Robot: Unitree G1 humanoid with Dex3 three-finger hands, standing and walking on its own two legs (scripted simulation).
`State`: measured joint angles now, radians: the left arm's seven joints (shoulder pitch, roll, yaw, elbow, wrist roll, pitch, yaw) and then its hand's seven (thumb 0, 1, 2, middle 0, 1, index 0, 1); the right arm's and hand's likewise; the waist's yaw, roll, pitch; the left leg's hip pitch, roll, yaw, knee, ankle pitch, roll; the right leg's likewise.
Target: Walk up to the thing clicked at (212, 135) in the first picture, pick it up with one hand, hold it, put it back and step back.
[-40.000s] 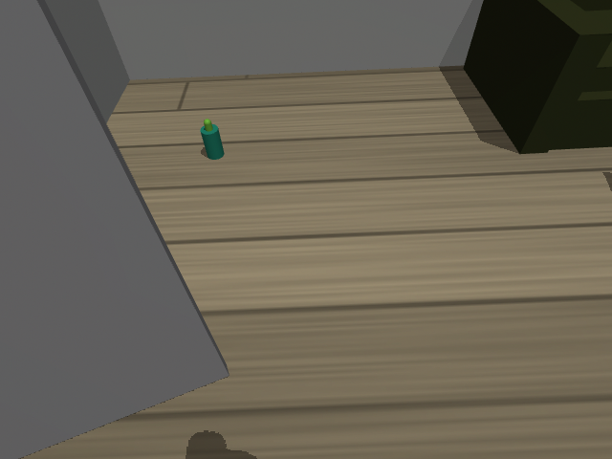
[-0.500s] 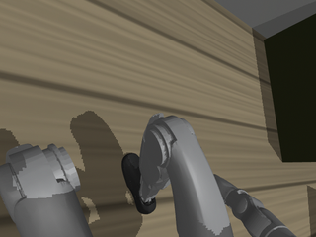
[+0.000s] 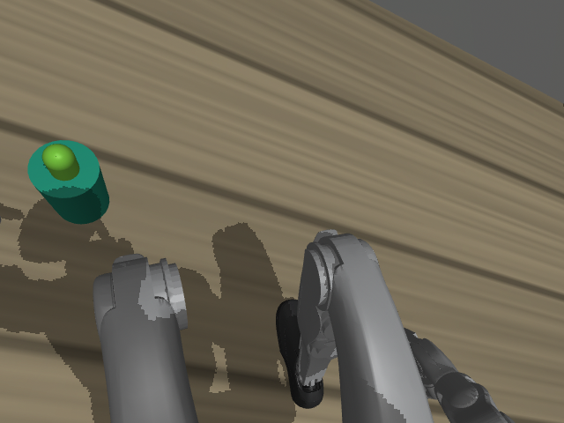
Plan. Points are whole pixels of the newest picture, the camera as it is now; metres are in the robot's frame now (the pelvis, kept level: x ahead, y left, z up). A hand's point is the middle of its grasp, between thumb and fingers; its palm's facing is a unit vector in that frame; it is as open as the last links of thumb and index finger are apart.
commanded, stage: home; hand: left
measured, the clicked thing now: (71, 180) +0.46 +0.28 -0.22
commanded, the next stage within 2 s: none
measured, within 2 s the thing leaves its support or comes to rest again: neither
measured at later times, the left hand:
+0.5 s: hand out of the picture +0.29 +0.33 +0.08, palm faces +0.26 -0.84 -0.48, open 17.1 cm
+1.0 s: hand out of the picture +0.25 +0.23 +0.28, palm faces +0.29 -0.89 -0.34, open 17.2 cm
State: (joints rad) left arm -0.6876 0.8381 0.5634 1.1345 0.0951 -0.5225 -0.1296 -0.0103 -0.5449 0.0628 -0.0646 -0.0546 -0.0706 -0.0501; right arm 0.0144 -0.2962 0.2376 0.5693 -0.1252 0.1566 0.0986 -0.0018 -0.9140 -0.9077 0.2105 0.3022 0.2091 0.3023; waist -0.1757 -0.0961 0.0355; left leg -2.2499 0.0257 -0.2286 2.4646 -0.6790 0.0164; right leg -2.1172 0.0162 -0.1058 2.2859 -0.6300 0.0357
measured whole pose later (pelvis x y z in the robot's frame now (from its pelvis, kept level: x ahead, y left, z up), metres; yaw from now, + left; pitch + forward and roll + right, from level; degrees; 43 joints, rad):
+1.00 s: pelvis +0.10 -0.01 +0.36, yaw +11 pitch +15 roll -3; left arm 0.34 0.25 0.04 0.11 -0.02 0.26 0.18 0.00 -0.50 0.08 -0.06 -0.06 -0.07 -0.06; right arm 0.28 -0.21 0.02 0.49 0.04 -0.01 -0.17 0.01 -0.90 -0.90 0.21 0.30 0.21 0.30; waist -0.05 0.02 -0.17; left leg -0.88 0.06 -0.05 1.15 -0.54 -0.03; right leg -0.84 -0.02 -0.05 1.09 -0.52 0.02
